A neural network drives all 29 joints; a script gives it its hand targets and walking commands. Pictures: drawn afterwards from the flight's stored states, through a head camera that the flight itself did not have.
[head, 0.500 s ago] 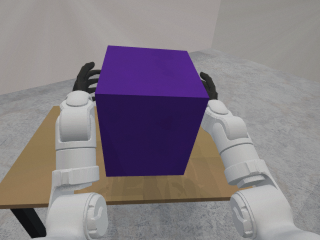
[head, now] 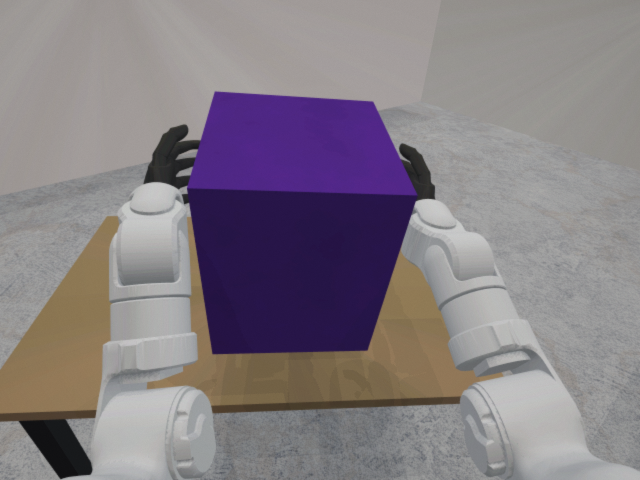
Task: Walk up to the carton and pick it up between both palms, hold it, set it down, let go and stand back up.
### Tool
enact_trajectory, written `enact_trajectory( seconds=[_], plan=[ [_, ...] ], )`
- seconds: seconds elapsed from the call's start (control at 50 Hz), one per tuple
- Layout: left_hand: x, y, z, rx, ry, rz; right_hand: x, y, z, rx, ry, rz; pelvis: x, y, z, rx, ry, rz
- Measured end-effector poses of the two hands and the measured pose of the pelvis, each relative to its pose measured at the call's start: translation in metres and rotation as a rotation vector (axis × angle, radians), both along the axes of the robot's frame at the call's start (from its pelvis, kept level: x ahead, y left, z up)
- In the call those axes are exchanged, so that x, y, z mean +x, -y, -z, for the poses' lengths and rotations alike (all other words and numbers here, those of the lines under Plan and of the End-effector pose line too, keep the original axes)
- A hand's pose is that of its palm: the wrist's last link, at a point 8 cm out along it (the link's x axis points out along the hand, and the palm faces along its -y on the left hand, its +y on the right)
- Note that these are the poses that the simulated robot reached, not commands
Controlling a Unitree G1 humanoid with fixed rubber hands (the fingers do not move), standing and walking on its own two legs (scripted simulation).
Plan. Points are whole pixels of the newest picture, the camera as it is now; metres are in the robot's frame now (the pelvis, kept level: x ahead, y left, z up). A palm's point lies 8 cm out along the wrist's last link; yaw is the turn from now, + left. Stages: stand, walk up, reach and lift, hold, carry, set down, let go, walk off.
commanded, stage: hold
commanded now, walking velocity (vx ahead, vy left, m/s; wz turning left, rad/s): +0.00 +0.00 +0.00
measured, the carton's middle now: (294, 225) +0.38 +0.01 +0.20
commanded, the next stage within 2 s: none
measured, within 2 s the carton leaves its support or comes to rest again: neither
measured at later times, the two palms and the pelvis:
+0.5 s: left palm (164, 189) +0.36 +0.15 +0.26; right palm (414, 206) +0.36 -0.14 +0.24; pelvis +0.00 +0.00 +0.00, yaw +0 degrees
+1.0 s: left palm (163, 190) +0.36 +0.15 +0.27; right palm (415, 208) +0.36 -0.14 +0.24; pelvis +0.00 +0.00 +0.00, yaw +0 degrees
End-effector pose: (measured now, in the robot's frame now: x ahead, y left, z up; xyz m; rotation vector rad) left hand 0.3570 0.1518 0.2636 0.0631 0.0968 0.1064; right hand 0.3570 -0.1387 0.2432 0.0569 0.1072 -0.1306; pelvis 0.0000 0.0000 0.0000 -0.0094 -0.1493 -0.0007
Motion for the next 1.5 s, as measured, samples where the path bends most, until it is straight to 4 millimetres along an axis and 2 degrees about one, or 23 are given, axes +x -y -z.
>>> enact_trajectory(
  seconds=[0.14,0.44,0.58,0.8,1.2,1.5],
  plan=[
    [-0.001,-0.001,0.004,-0.008,-0.019,0.002,-0.002,-0.001,0.005,-0.008,-0.019,0.003,-0.003,0.0,0.0,0.001,0.003,0.0],
    [0.007,0.0,-0.003,0.004,-0.016,0.003,0.005,0.0,0.0,-0.008,-0.018,0.002,-0.003,0.0,0.0,0.001,-0.016,0.002],
    [0.005,-0.002,0.004,-0.006,-0.017,0.002,0.004,-0.002,0.004,-0.015,-0.02,0.0,-0.001,0.0,0.0,0.0,-0.005,0.0],
    [0.0,0.0,-0.001,-0.003,0.0,0.006,-0.002,0.0,0.0,-0.002,-0.005,0.008,-0.001,-0.001,0.0,-0.001,0.001,-0.002],
    [0.007,0.001,-0.004,0.02,-0.018,-0.006,0.007,0.0,0.003,-0.006,-0.025,-0.006,-0.003,0.002,0.0,0.002,-0.014,-0.005],
    [0.004,0.002,0.008,-0.017,-0.015,0.004,0.003,0.002,0.007,-0.012,-0.022,0.005,0.005,0.003,0.0,-0.001,-0.001,0.003]
  ],
)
